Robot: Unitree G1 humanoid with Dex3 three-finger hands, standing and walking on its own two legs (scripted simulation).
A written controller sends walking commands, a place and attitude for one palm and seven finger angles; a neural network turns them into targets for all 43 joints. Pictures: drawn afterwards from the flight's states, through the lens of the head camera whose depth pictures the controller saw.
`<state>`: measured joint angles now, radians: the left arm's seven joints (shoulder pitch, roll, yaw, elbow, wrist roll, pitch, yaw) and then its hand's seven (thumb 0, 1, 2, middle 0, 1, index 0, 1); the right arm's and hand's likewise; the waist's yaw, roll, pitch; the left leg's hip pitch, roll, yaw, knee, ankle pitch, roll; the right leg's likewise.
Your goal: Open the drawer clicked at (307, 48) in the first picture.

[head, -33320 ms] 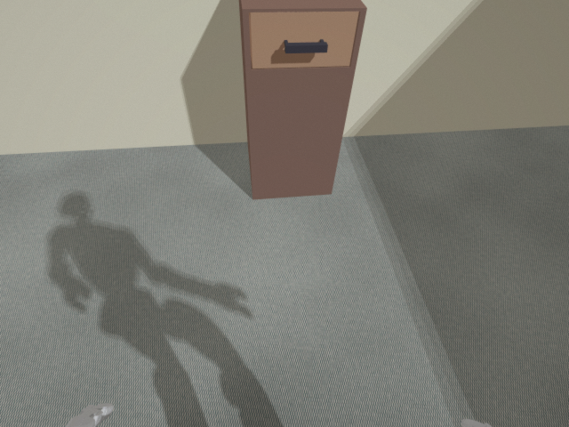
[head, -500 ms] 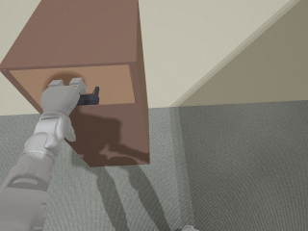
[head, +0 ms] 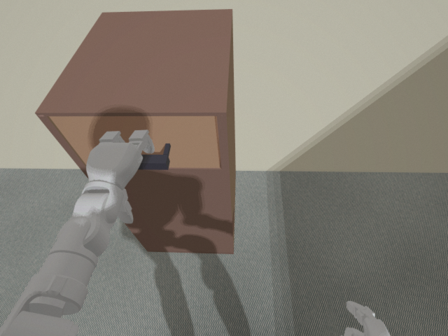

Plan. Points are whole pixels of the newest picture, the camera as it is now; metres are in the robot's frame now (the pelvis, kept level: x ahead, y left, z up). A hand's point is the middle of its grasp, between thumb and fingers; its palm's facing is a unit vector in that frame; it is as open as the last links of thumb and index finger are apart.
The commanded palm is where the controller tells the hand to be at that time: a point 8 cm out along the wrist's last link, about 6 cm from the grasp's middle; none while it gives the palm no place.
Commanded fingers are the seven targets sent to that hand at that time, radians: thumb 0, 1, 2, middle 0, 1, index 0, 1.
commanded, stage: re-aim the fingers above the handle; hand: left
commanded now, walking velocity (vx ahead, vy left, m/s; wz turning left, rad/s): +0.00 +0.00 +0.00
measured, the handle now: (139, 154) +0.47 +0.24 +0.00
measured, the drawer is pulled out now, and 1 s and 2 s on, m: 0.00 0.00 0.00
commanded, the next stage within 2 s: lower the fingers behind the handle in 1.94 s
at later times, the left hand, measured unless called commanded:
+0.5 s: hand (119, 172) +0.38 +0.24 +0.06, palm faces +0.06 -0.03 -1.00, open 13.8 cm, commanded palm +0.36 +0.25 +0.12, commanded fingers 0.00 -0.50 0.30 -0.30 -1.20 -0.30 -1.20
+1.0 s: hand (113, 159) +0.40 +0.25 +0.07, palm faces +0.06 +0.04 -1.00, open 13.8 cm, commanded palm +0.37 +0.26 +0.11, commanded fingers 0.00 -0.50 0.30 -0.30 -1.20 -0.30 -1.20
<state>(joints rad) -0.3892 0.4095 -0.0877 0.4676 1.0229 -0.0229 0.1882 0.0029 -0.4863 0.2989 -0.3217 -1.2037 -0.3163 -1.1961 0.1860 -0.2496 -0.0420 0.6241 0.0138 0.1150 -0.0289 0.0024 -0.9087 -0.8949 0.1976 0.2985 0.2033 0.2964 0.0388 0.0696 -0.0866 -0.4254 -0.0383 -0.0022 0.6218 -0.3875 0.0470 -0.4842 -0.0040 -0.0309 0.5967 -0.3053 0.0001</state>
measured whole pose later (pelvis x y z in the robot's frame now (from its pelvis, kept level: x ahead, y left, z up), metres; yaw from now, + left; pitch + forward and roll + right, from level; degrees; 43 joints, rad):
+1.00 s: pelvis -0.03 -0.02 +0.00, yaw -2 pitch +12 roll +0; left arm -0.60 0.52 0.01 0.76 1.06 -0.04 0.27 0.01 -0.48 0.30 -0.32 -1.20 -0.31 -1.20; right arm 0.22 -0.25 -0.03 0.67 0.02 0.10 -0.06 0.00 -0.91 -0.89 0.20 0.30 0.20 0.30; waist 0.00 0.06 -0.08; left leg -0.50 -0.02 0.03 0.65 -0.36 0.03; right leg -0.58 0.01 0.00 0.64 -0.27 -0.02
